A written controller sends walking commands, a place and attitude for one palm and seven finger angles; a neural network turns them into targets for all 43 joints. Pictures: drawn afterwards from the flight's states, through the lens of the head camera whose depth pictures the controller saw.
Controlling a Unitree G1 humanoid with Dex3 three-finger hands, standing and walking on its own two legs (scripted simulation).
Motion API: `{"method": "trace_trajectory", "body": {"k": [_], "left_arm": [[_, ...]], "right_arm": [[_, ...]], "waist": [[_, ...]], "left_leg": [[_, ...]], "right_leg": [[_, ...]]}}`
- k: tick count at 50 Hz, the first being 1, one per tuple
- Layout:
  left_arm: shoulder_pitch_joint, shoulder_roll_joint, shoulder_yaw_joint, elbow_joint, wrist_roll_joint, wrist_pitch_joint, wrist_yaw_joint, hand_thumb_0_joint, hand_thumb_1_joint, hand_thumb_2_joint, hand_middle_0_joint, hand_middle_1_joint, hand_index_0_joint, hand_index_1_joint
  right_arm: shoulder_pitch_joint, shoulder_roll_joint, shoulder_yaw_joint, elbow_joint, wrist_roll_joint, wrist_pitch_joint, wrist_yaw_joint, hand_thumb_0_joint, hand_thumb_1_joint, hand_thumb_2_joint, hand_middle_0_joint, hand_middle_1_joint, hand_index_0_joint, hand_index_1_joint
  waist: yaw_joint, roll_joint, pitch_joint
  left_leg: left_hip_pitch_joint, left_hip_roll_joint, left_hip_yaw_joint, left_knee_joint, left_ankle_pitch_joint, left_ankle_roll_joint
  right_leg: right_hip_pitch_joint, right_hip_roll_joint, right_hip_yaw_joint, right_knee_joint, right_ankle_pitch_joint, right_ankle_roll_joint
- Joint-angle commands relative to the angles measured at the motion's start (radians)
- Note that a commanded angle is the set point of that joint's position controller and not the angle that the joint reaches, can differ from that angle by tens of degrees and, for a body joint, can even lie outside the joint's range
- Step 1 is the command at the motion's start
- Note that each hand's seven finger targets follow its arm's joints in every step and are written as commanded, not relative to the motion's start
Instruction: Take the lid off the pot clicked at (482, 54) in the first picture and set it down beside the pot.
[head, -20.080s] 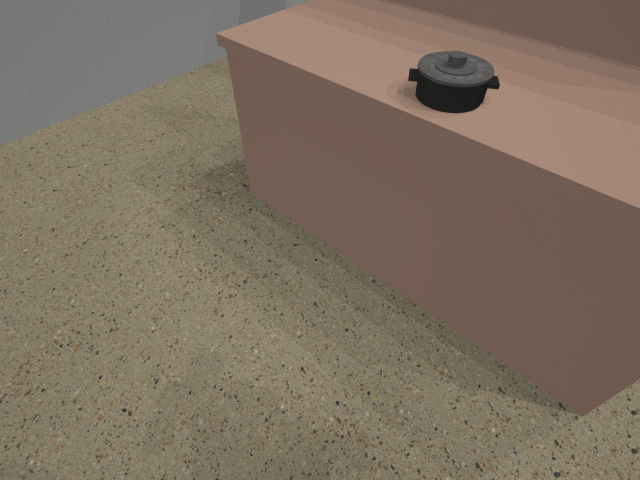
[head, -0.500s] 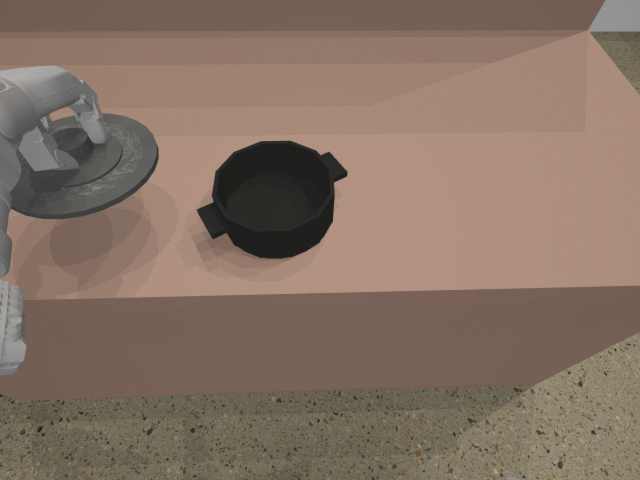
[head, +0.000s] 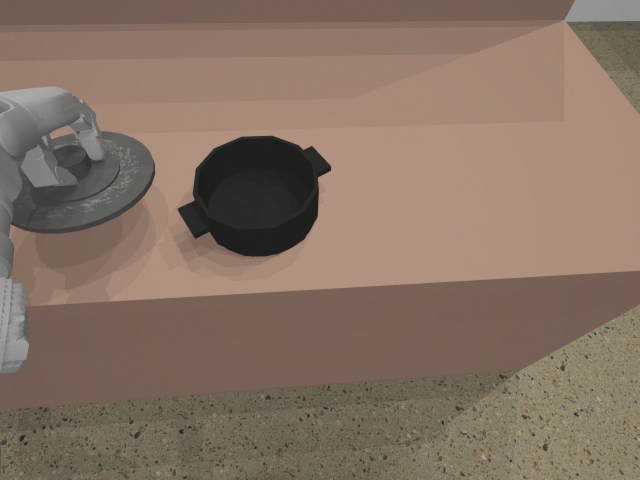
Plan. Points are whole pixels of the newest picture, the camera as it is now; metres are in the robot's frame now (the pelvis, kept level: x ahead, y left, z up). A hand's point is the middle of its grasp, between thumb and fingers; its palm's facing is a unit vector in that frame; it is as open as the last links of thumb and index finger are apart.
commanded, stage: lower the lid onto the table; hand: left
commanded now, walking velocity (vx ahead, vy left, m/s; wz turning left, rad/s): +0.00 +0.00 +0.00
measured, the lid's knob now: (69, 161) +0.49 +0.30 +0.10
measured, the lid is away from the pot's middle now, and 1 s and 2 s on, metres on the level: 0.23 0.23 0.23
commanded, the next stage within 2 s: open the fingers wide in 1.28 s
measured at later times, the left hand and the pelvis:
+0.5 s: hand (62, 173) +0.47 +0.30 +0.10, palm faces -0.46 -0.11 -0.88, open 7.4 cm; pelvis +0.01 +0.00 +0.00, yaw +0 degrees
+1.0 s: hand (73, 206) +0.45 +0.30 +0.06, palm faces -0.51 -0.08 -0.86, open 7.4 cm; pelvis +0.00 +0.00 -0.01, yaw +0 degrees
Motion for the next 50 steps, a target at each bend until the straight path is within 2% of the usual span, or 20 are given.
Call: {"method": "trace_trajectory", "body": {"k": [1, 4, 7, 9, 12, 15, 17, 19, 21, 24, 26, 27, 30, 32, 33, 41, 43, 46, 49, 50], "left_arm": [[-0.546, 0.345, 0.116, -0.229, -0.010, -0.009, 0.066, 0.000, 0.688, 0.966, -0.895, -1.069, -0.849, -1.047], [-0.537, 0.309, 0.091, -0.177, -0.009, 0.002, 0.068, 0.000, 0.688, 0.966, -0.895, -1.069, -0.849, -1.047], [-0.537, 0.424, 0.170, -0.210, 0.013, -0.013, 0.084, 0.000, 0.688, 0.966, -0.895, -1.069, -0.849, -1.047], [-0.558, 0.385, 0.146, -0.236, 0.016, -0.014, 0.087, 0.000, 0.688, 0.966, -0.895, -1.069, -0.849, -1.047], [-0.485, 0.453, 0.211, -0.207, 0.013, -0.022, 0.093, 0.000, 0.688, 0.966, -0.895, -1.069, -0.849, -1.047], [-0.453, 0.376, 0.161, -0.175, 0.014, -0.015, 0.091, 0.000, 0.688, 0.966, -0.895, -1.069, -0.849, -1.047], [-0.458, 0.407, 0.184, -0.214, 0.011, -0.022, 0.089, 0.000, 0.688, 0.966, -0.895, -1.069, -0.849, -1.047], [-0.483, 0.391, 0.182, -0.290, 0.007, -0.028, 0.089, 0.000, 0.688, 0.966, -0.895, -1.069, -0.849, -1.047], [-0.417, 0.362, 0.175, -0.256, -0.011, -0.034, 0.086, 0.000, 0.688, 0.966, -0.895, -1.069, -0.849, -1.047], [-0.411, 0.335, 0.148, -0.206, -0.024, -0.027, 0.078, 0.000, 0.688, 0.966, -0.895, -1.069, -0.849, -1.047], [-0.447, 0.326, 0.137, -0.282, -0.022, -0.038, 0.084, 0.000, 0.688, 0.966, -0.895, -1.069, -0.849, -1.047], [-0.446, 0.375, 0.182, -0.305, -0.016, -0.044, 0.090, 0.000, 0.688, 0.966, -0.895, -1.069, -0.849, -1.047], [-0.386, 0.378, 0.189, -0.226, -0.018, -0.049, 0.098, 0.000, 0.688, 0.966, -0.895, -1.069, -0.849, -1.047], [-0.436, 0.385, 0.185, -0.280, -0.018, -0.053, 0.101, 0.000, 0.688, 0.966, -0.895, -1.069, -0.849, -1.047], [-0.409, 0.345, 0.157, -0.241, -0.011, -0.050, 0.104, 0.000, 0.688, 0.966, -0.895, -1.069, -0.849, -1.047], [-0.397, 0.342, 0.153, -0.225, -0.025, -0.062, 0.110, 0.000, 0.688, 0.966, -0.895, -1.069, -0.849, -1.047], [-0.421, 0.275, 0.090, -0.208, -0.017, -0.055, 0.109, 0.000, 0.688, 0.966, -0.895, -1.069, -0.849, -1.047], [-0.410, 0.338, 0.135, -0.199, -0.019, -0.070, 0.116, 0.000, 0.688, 0.966, -0.895, -1.069, -0.849, -1.047], [-0.458, 0.365, 0.155, -0.265, -0.008, -0.081, 0.133, 0.000, 0.688, 0.966, -0.895, -1.069, -0.849, -1.047], [-0.423, 0.361, 0.157, -0.220, -0.007, -0.081, 0.136, 0.000, 0.688, 0.966, -0.895, -1.069, -0.849, -1.047]], "right_arm": [[0.091, -0.172, -0.059, -0.072, -0.009, -0.027, -0.017, 0.000, -0.900, -0.900, 0.200, 0.300, 0.200, 0.300], [0.105, -0.171, -0.059, -0.059, -0.009, -0.023, -0.016, 0.000, -0.900, -0.900, 0.200, 0.300, 0.200, 0.300], [0.110, -0.175, -0.054, -0.069, -0.012, -0.015, -0.019, 0.000, -0.900, -0.900, 0.200, 0.300, 0.200, 0.300], [0.109, -0.170, -0.062, -0.068, -0.014, -0.018, -0.020, 0.000, -0.900, -0.900, 0.200, 0.300, 0.200, 0.300], [0.111, -0.173, -0.058, -0.071, -0.015, -0.010, -0.016, 0.000, -0.900, -0.900, 0.200, 0.300, 0.200, 0.300], [0.111, -0.166, -0.064, -0.075, -0.014, -0.005, -0.012, 0.000, -0.900, -0.900, 0.200, 0.300, 0.200, 0.300], [0.107, -0.171, -0.064, -0.076, -0.014, 0.004, -0.006, 0.000, -0.900, -0.900, 0.200, 0.300, 0.200, 0.300], [0.104, -0.164, -0.070, -0.085, -0.019, 0.008, -0.005, 0.000, -0.900, -0.900, 0.200, 0.300, 0.200, 0.300], [0.107, -0.165, -0.073, -0.083, -0.018, 0.010, -0.003, 0.000, -0.900, -0.900, 0.200, 0.300, 0.200, 0.300], [0.093, -0.167, -0.068, -0.072, -0.013, 0.022, -0.004, 0.000, -0.900, -0.900, 0.200, 0.300, 0.200, 0.300], [0.085, -0.167, -0.071, -0.076, -0.014, 0.023, -0.006, 0.000, -0.900, -0.900, 0.200, 0.300, 0.200, 0.300], [0.096, -0.165, -0.072, -0.074, -0.019, 0.026, -0.007, 0.000, -0.900, -0.900, 0.200, 0.300, 0.200, 0.300], [0.083, -0.161, -0.063, -0.078, -0.015, 0.026, -0.013, 0.000, -0.900, -0.900, 0.200, 0.300, 0.200, 0.300], [0.077, -0.166, -0.063, -0.072, -0.014, 0.027, -0.014, 0.000, -0.900, -0.900, 0.200, 0.300, 0.200, 0.300], [0.079, -0.160, -0.063, -0.075, -0.014, 0.024, -0.016, 0.000, -0.900, -0.900, 0.200, 0.300, 0.200, 0.300], [0.081, -0.168, -0.057, -0.066, -0.007, 0.016, -0.028, 0.000, -0.900, -0.900, 0.200, 0.300, 0.200, 0.300], [0.086, -0.164, -0.057, -0.060, -0.005, 0.015, -0.030, 0.000, -0.900, -0.900, 0.200, 0.300, 0.200, 0.300], [0.100, -0.172, -0.051, -0.055, -0.002, 0.003, -0.040, 0.000, -0.900, -0.900, 0.200, 0.300, 0.200, 0.300], [0.117, -0.167, -0.056, -0.057, -0.008, -0.003, -0.049, 0.000, -0.900, -0.900, 0.200, 0.300, 0.200, 0.300], [0.121, -0.166, -0.053, -0.054, -0.005, -0.006, -0.051, 0.000, -0.900, -0.900, 0.200, 0.300, 0.200, 0.300]], "waist": [[-0.006, 0.104, -0.491], [-0.015, 0.103, -0.452], [-0.001, 0.097, -0.511], [-0.007, 0.143, -0.521], [0.008, 0.121, -0.518], [-0.005, 0.128, -0.492], [0.004, 0.146, -0.508], [0.003, 0.164, -0.557], [0.002, 0.141, -0.532], [-0.006, 0.075, -0.472], [-0.003, 0.129, -0.513], [0.001, 0.126, -0.536], [-0.001, 0.099, -0.508], [0.002, 0.135, -0.504], [-0.005, 0.134, -0.501], [-0.005, 0.100, -0.483], [-0.024, 0.119, -0.461], [-0.014, 0.109, -0.465], [-0.017, 0.164, -0.550], [-0.019, 0.151, -0.513]], "left_leg": [[0.384, 0.016, -0.062, 0.010, 0.553, 0.012], [0.362, 0.015, -0.052, 0.011, 0.528, 0.016], [0.346, 0.013, -0.054, 0.019, 0.566, 0.014], [0.384, 0.018, -0.055, 0.026, 0.603, 0.013], [0.361, 0.017, -0.054, 0.039, 0.653, 0.014], [0.372, 0.019, -0.054, 0.046, 0.664, 0.012], [0.383, 0.022, -0.060, 0.052, 0.700, 0.006], [0.433, 0.024, -0.074, 0.054, 0.753, 0.002], [0.434, 0.026, -0.072, 0.064, 0.787, 0.004], [0.339, 0.018, -0.040, 0.057, 0.605, 0.020], [0.390, 0.020, -0.048, 0.068, 0.704, 0.016], [0.409, 0.023, -0.062, 0.071, 0.735, 0.014], [0.342, 0.013, -0.045, 0.073, 0.637, 0.019], [0.363, 0.020, -0.050, 0.071, 0.663, 0.016], [0.364, 0.017, -0.048, 0.076, 0.649, 0.015], [0.323, 0.022, -0.038, 0.085, 0.576, 0.018], [0.318, 0.018, -0.037, 0.087, 0.523, 0.015], [0.292, 0.021, -0.035, 0.093, 0.480, 0.018], [0.342, 0.021, -0.046, 0.101, 0.544, 0.011], [0.326, 0.023, -0.047, 0.104, 0.534, 0.009]], "right_leg": [[0.045, 0.073, -0.036, 0.007, 0.326, -0.069], [0.012, 0.078, -0.037, 0.009, 0.310, -0.065], [0.066, 0.077, -0.030, 0.026, 0.354, -0.066], [0.038, 0.078, -0.031, 0.022, 0.355, -0.065], [0.060, 0.076, -0.028, 0.034, 0.394, -0.063], [0.010, 0.081, -0.035, 0.031, 0.365, -0.062], [0.011, 0.080, -0.033, 0.039, 0.373, -0.062], [0.008, 0.083, -0.038, 0.039, 0.371, -0.062], [-0.015, 0.086, -0.040, 0.043, 0.373, -0.060], [-0.004, 0.078, -0.033, 0.033, 0.347, -0.056], [-0.011, 0.079, -0.035, 0.046, 0.386, -0.063], [-0.003, 0.085, -0.035, 0.053, 0.385, -0.060], [0.008, 0.079, -0.032, 0.055, 0.362, -0.058], [-0.003, 0.077, -0.033, 0.057, 0.373, -0.061], [-0.025, 0.080, -0.035, 0.059, 0.350, -0.061], [-0.039, 0.074, -0.034, 0.068, 0.329, -0.064], [-0.081, 0.080, -0.038, 0.070, 0.289, -0.064], [-0.075, 0.076, -0.035, 0.082, 0.274, -0.068], [-0.063, 0.079, -0.033, 0.093, 0.297, -0.067], [-0.087, 0.081, -0.038, 0.094, 0.278, -0.067]]}}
